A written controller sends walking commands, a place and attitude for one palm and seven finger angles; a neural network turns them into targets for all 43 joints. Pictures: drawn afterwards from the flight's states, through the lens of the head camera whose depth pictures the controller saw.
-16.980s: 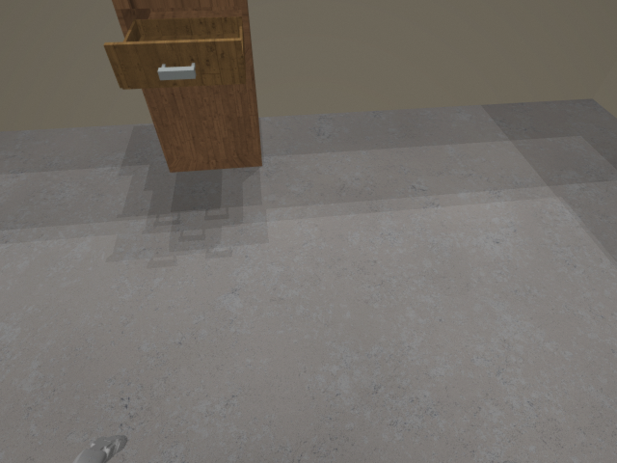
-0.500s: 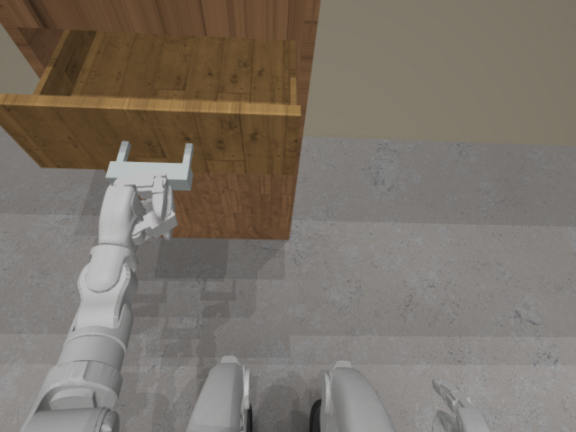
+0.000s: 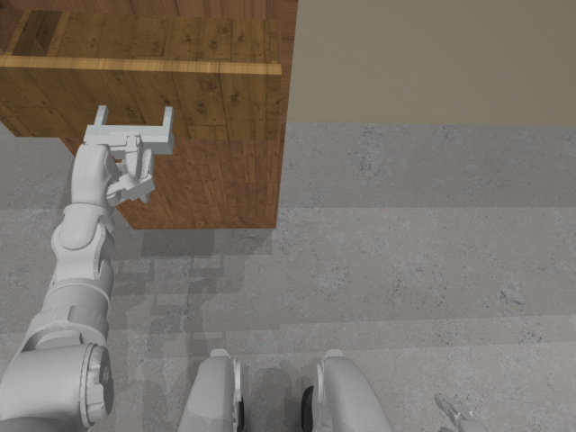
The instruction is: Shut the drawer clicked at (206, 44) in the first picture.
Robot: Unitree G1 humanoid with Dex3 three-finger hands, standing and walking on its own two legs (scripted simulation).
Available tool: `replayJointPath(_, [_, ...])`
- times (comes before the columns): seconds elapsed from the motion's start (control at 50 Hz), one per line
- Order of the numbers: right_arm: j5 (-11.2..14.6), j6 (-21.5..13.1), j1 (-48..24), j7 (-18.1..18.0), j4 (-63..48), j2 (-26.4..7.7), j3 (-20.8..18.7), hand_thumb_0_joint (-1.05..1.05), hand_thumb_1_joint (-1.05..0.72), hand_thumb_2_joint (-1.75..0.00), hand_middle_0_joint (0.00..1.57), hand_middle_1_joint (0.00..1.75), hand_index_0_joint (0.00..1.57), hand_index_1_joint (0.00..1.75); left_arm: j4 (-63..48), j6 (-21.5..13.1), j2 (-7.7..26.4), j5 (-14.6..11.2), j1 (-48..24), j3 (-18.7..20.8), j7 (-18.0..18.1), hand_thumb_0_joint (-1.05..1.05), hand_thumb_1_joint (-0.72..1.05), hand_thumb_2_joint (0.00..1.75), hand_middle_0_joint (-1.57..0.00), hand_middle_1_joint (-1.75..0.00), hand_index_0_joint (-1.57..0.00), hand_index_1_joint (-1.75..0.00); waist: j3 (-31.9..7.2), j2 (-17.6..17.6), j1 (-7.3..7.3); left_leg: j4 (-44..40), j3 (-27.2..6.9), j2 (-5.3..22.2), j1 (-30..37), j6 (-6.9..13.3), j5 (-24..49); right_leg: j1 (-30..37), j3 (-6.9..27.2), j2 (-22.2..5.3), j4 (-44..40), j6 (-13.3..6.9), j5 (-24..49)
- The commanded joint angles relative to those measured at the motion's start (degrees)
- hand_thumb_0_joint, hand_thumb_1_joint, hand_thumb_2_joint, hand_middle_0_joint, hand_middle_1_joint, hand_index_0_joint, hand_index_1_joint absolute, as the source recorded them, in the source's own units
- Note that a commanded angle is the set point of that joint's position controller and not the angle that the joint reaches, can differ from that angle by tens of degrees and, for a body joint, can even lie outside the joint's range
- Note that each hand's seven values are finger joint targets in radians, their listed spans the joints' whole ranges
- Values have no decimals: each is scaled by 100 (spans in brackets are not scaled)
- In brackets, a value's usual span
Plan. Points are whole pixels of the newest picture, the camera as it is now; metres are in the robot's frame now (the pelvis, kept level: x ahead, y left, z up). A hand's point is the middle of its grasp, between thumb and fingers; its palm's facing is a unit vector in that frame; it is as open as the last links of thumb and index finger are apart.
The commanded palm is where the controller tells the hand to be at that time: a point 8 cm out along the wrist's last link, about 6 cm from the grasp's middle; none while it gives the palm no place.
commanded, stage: push the drawer shut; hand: left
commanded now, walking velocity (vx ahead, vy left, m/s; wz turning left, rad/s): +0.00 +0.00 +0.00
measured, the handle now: (133, 126) +0.53 +0.22 +0.03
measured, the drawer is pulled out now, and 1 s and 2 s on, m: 0.10 0.00 0.00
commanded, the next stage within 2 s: pull the fist back off the drawer in 1.24 s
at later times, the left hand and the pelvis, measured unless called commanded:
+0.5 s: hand (152, 137) +0.51 +0.19 +0.03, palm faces -0.01 -1.00 -0.05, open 3.4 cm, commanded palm +0.52 +0.22 +0.04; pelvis -0.01 +0.01 -0.01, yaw -1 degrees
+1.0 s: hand (152, 111) +0.56 +0.19 +0.03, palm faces +0.00 -1.00 -0.06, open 3.5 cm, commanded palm +0.58 +0.21 +0.04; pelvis -0.01 +0.01 -0.02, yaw -2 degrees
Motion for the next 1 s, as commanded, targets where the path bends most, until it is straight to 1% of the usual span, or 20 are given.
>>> replayJointPath(0.0, [-38,-125,698,-77,-351,-989,-329,0,-90,-90,20,30,20,30,-1233,-434,1458,-178,-3326,516,160,0,90,90,-140,-160,-140,-160,-2850,541,-377,-841,-140,-140,1919,141,955,1075,463,167,-1050,-3,730])
replayJointPath(0.04, [-36,-90,712,-74,-336,-1014,-316,0,-90,-90,20,30,20,30,-1016,-423,1561,-129,-3456,565,144,0,90,90,-140,-160,-140,-160,-2816,472,-424,-853,-163,-124,1887,138,907,980,440,173,-1046,1,668])
replayJointPath(0.1, [-65,-89,774,-46,-352,-1011,-316,0,-90,-90,20,30,20,30,-1014,-465,1502,-90,-3749,490,155,0,90,90,-140,-160,-140,-160,-2931,810,-441,-866,-207,-131,2086,132,980,795,393,189,-969,-27,679])
replayJointPath(0.14, [-73,-55,829,-25,-311,-1043,-320,0,-90,-90,20,30,20,30,-802,-433,1543,-48,-3816,515,172,0,90,90,-140,-160,-140,-160,-2942,637,-491,-867,-245,-115,2087,127,947,746,379,195,-992,-15,652])
replayJointPath(0.24, [-114,-13,948,-1,-279,-1082,-303,0,-90,-90,20,30,20,30,-635,-420,1756,66,-4264,600,241,0,90,90,-140,-160,-140,-160,-3052,731,-572,-816,-290,-102,2021,135,913,647,369,208,-923,-13,619])
replayJointPath(0.32, [-143,27,1020,45,-250,-1089,-292,0,-90,-90,20,30,20,30,-478,-411,1673,165,-4469,500,279,0,90,90,-140,-160,-140,-160,-2999,993,-635,-869,-364,-90,2197,112,885,381,311,224,-902,-32,571])
replayJointPath(0.34, [-153,45,1049,45,-235,-1114,-292,0,-90,-90,20,30,20,30,-458,-397,1812,180,-4570,603,310,0,90,90,-140,-160,-140,-160,-3003,863,-662,-840,-382,-73,2151,121,884,365,292,227,-874,-27,581])
replayJointPath(0.42, [-165,88,1128,50,-220,-1142,-258,0,-90,-90,20,30,20,30,-197,-329,2022,259,-4777,681,333,0,90,90,-140,-160,-140,-160,-2927,834,-764,-784,-378,-68,1983,145,834,308,317,241,-886,-13,542])
replayJointPath(0.48, [-184,109,1165,50,-205,-1150,-239,0,-90,-90,20,30,20,30,-201,-293,2089,310,-5080,652,355,0,90,90,-140,-160,-140,-160,-2961,943,-844,-743,-394,-58,1931,161,795,243,326,238,-867,-11,529])
replayJointPath(0.52, [-203,131,1233,52,-215,-1182,-229,0,-90,-90,20,30,20,30,-141,-295,2359,380,-5120,820,352,0,90,90,-140,-160,-140,-160,-3144,1110,-789,-726,-441,-43,2060,132,963,197,289,244,-788,-35,600])
replayJointPath(0.54, [-212,136,1232,62,-212,-1170,-220,0,-90,-90,20,30,20,30,-175,-277,2324,373,-5233,783,352,0,90,90,-140,-160,-140,-160,-3214,1237,-819,-688,-434,-44,2100,135,1038,163,296,247,-777,-30,643])
replayJointPath(0.62, [-231,175,1332,74,-175,-1204,-201,0,-90,-90,20,30,20,30,-1,-189,2427,418,-5431,812,351,0,90,90,-140,-160,-140,-160,-3170,1128,-937,-658,-486,-10,2057,144,1067,84,260,263,-769,-21,659])
replayJointPath(0.68, [-245,207,1381,77,-166,-1226,-175,0,-90,-90,20,30,20,30,46,-126,2717,492,-5641,936,359,0,90,90,-140,-160,-140,-160,-3231,1247,-947,-605,-489,1,1958,144,1054,71,275,263,-747,-22,643])
replayJointPath(0.72, [-261,218,1435,92,-157,-1216,-180,0,-90,-90,20,30,20,30,56,-98,2567,517,-5744,832,364,0,90,90,-140,-160,-140,-160,-3299,1386,-998,-602,-520,9,2145,133,1183,-57,244,271,-736,-24,712])
replayJointPath(0.78, [-275,248,1497,112,-129,-1226,-162,0,-90,-90,20,30,20,30,155,-26,2602,557,-5890,809,384,0,90,90,-140,-160,-140,-160,-3243,1321,-1071,-569,-534,19,2069,146,1179,-68,251,281,-760,-17,722])
replayJointPath(0.8, [-291,247,1529,110,-126,-1229,-160,0,-90,-90,20,30,20,30,148,-41,2736,567,-5915,926,393,0,90,90,-140,-160,-140,-160,-3297,1348,-1051,-544,-552,30,2102,149,1270,-77,237,285,-730,-28,758])
replayJointPath(0.84, [-305,272,1571,127,-116,-1242,-163,0,-90,-90,20,30,20,30,62,-26,2803,616,-6054,931,404,0,90,90,-140,-160,-140,-160,-3512,1584,-1056,-522,-563,36,2235,120,1389,-127,225,280,-701,-28,816])
replayJointPath(0.86, [-299,281,1573,142,-93,-1231,-152,0,-90,-90,20,30,20,30,234,26,2697,641,-6046,833,395,0,90,90,-140,-160,-140,-160,-3357,1507,-1103,-532,-582,39,2172,118,1312,-195,212,289,-720,-29,772])
replayJointPath(0.9, [-302,288,1612,129,-79,-1236,-135,0,-90,-90,20,30,20,30,310,50,2770,656,-6209,851,397,0,90,90,-140,-160,-140,-160,-3151,1307,-1203,-510,-578,51,1963,165,1149,-195,230,301,-740,-13,696])
replayJointPath(0.98, [-289,270,1630,91,-35,-1256,-115,0,-90,-90,20,30,20,30,272,140,2752,692,-6530,675,427,0,90,90,-140,-160,-140,-160,-3150,1515,-1313,-509,-570,51,1887,172,864,-353,256,293,-761,-5,568])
